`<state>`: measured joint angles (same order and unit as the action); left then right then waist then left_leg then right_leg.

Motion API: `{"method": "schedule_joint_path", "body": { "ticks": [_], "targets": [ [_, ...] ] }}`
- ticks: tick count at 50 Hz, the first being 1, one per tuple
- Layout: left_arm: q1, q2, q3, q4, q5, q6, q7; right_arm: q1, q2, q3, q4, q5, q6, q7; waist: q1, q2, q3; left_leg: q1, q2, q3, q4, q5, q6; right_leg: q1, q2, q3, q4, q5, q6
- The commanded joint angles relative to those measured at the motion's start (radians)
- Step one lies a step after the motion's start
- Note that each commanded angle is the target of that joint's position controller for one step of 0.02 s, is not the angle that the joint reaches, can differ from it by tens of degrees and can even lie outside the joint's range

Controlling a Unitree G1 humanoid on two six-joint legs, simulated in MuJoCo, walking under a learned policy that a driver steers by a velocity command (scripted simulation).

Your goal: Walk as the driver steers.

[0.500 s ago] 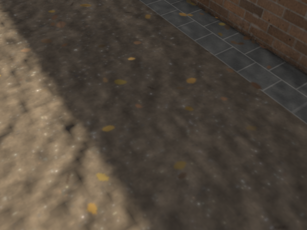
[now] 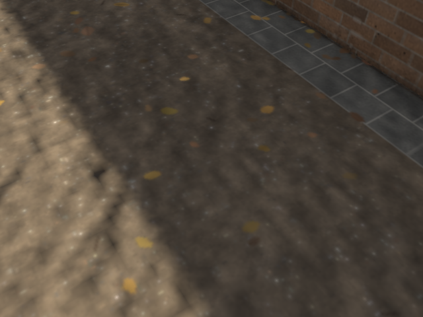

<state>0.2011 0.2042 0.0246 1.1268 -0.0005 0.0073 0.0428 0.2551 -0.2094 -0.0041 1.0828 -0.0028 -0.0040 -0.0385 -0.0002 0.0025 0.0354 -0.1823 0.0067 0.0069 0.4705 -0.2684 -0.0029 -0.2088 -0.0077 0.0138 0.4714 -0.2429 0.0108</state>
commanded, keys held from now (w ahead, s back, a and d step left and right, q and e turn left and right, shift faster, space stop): no key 0.78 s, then w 0.22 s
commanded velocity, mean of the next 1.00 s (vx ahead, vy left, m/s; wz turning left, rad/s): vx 0.04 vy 0.00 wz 0.00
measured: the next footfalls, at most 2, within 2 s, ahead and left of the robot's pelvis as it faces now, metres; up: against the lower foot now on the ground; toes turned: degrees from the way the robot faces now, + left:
left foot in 1.46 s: +0.41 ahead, +0.11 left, +0.00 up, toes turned +10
right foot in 1.84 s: +0.42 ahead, -0.12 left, +0.00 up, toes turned +8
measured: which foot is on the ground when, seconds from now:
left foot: down 0.00-1.00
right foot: down 0.00-1.00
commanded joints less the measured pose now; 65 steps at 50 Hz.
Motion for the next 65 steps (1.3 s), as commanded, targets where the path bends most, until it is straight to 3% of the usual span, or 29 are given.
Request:
{"method": "schedule_joint_path", "body": {
  "ticks": [1,39,40,42,44,47,48,49,50,51,52,53,54,55,56,57,59,60,62,65],
  "targets": [
    [0.035,0.099,0.013,-0.017,0.0,-0.005,0.003,0.054,-0.097,-0.016,-0.019,0.0,-0.006,-0.003,0.001,-0.001,0.006,-0.047,0.02,-0.017,-0.09,0.109,0.017,0.014,-0.016,0.012,-0.072,0.122,-0.022],
    [0.118,0.063,0.005,-0.007,-0.003,-0.008,0.01,0.131,-0.053,-0.02,-0.012,0.005,-0.007,-0.006,0.002,0.0,0.027,-0.055,0.014,-0.02,-0.082,0.115,0.023,-0.003,-0.013,0.003,-0.062,0.113,-0.017],
    [0.138,0.051,0.003,0.003,-0.003,-0.007,0.01,0.151,-0.042,-0.019,-0.001,0.004,-0.006,-0.007,0.002,0.003,0.002,-0.044,0.005,-0.011,-0.087,0.014,0.026,0.007,-0.001,-0.011,-0.061,0.02,-0.019],
    [0.142,0.065,0.011,0.0,-0.015,-0.007,0.014,0.152,-0.077,-0.033,-0.005,0.017,-0.002,-0.013,-0.001,0.024,0.047,-0.095,-0.001,-0.027,-0.087,-0.343,0.062,-0.062,0.035,-0.044,-0.008,-0.303,-0.042],
    [0.112,0.057,0.011,-0.027,-0.016,-0.026,0.01,0.167,-0.099,-0.042,-0.019,0.026,-0.014,-0.013,-0.016,0.054,0.127,-0.139,0.071,-0.135,-0.137,-0.532,0.116,-0.178,0.024,-0.03,0.043,-0.406,-0.067],
    [0.062,0.008,0.002,-0.066,-0.021,-0.076,-0.016,0.24,-0.165,-0.071,-0.011,0.034,-0.044,-0.002,-0.042,0.19,0.131,-0.074,0.294,-0.461,-0.291,-0.589,0.241,-0.276,0.012,-0.06,0.297,-0.195,-0.072],
    [0.06,0.018,0.006,-0.074,-0.026,-0.088,-0.024,0.208,-0.159,-0.071,-0.027,0.029,-0.05,0.0,-0.025,0.175,0.139,-0.102,0.321,-0.494,-0.31,-0.557,0.256,-0.272,-0.011,-0.039,0.333,-0.208,-0.09],
    [0.074,0.018,0.007,-0.076,-0.032,-0.096,-0.03,0.164,-0.154,-0.069,-0.047,0.029,-0.054,0.003,0.0,0.164,0.143,-0.125,0.31,-0.46,-0.305,-0.515,0.241,-0.241,-0.02,-0.035,0.295,-0.247,-0.108],
    [0.127,0.01,0.007,-0.064,-0.037,-0.103,-0.033,0.103,-0.155,-0.069,-0.068,0.04,-0.055,0.007,0.043,0.164,0.145,-0.176,0.276,-0.387,-0.273,-0.466,0.207,-0.137,-0.021,-0.045,0.152,-0.226,-0.126],
    [0.211,0.016,0.015,-0.026,-0.036,-0.107,-0.032,0.048,-0.147,-0.067,-0.088,0.049,-0.051,0.011,0.086,0.132,0.135,-0.258,0.2,-0.275,-0.213,-0.387,0.162,0.045,0.012,-0.076,0.004,-0.136,-0.124],
    [0.295,0.048,0.031,0.012,-0.025,-0.105,-0.03,0.023,-0.133,-0.064,-0.104,0.047,-0.054,0.012,0.108,0.064,0.107,-0.324,0.122,-0.172,-0.079,-0.252,0.122,0.184,0.012,-0.039,-0.031,-0.057,-0.108],
    [0.447,0.132,0.058,0.04,-0.022,-0.106,-0.026,-0.006,-0.076,-0.049,-0.126,0.039,-0.065,0.017,0.156,-0.159,0.041,-0.453,0.01,-0.005,0.276,-0.114,0.058,0.337,-0.169,0.251,-0.171,-0.163,-0.163],
    [0.544,0.235,0.077,0.04,-0.017,-0.118,-0.039,-0.005,-0.031,-0.038,-0.161,0.04,-0.088,0.015,0.166,-0.347,0.006,-0.633,-0.065,0.006,0.551,-0.254,0.046,0.417,-0.375,0.645,-0.308,-0.218,-0.283],
    [0.463,0.154,0.052,0.022,-0.001,-0.132,-0.037,-0.003,-0.067,-0.047,-0.154,0.054,-0.1,0.019,0.112,-0.177,0.059,-0.703,-0.007,-0.106,0.736,-0.24,0.069,0.367,-0.408,0.656,-0.299,-0.222,-0.293],
    [0.385,0.1,0.038,-0.007,-0.006,-0.139,-0.037,0.016,-0.067,-0.047,-0.144,0.065,-0.107,0.029,0.077,-0.106,0.097,-0.741,0.019,-0.155,0.79,-0.135,0.096,0.342,-0.372,0.523,-0.291,-0.171,-0.252],
    [0.321,0.09,0.031,-0.026,-0.008,-0.14,-0.042,0.023,-0.068,-0.05,-0.134,0.059,-0.11,0.034,0.049,-0.074,0.094,-0.737,0.045,-0.158,0.77,-0.044,0.111,0.326,-0.325,0.392,-0.298,-0.09,-0.208],
    [0.296,0.04,0.013,-0.032,-0.002,-0.128,-0.047,-0.003,-0.091,-0.069,-0.134,0.046,-0.104,0.041,0.035,-0.084,0.087,-0.691,0.07,-0.138,0.684,0.062,0.115,0.309,-0.243,0.165,-0.296,0.175,-0.132],
    [0.314,0.034,0.01,-0.029,0.006,-0.124,-0.043,0.002,-0.07,-0.068,-0.131,0.046,-0.095,0.049,0.035,-0.102,0.068,-0.658,0.065,-0.116,0.671,0.098,0.107,0.294,-0.221,0.099,-0.292,0.26,-0.12],
    [0.326,0.058,0.011,-0.031,0.015,-0.12,-0.031,-0.041,-0.037,-0.06,-0.153,0.041,-0.075,0.06,0.032,-0.082,0.075,-0.647,0.061,-0.087,0.618,0.157,0.082,0.25,-0.209,0.022,-0.312,0.343,-0.129],
    [0.275,0.099,0.011,-0.059,0.019,-0.119,-0.013,-0.209,-0.006,-0.038,-0.239,0.032,-0.072,0.064,0.042,-0.055,0.134,-0.569,0.046,-0.014,0.361,0.263,0.06,0.123,-0.185,-0.072,-0.356,0.412,-0.126]
  ]
}}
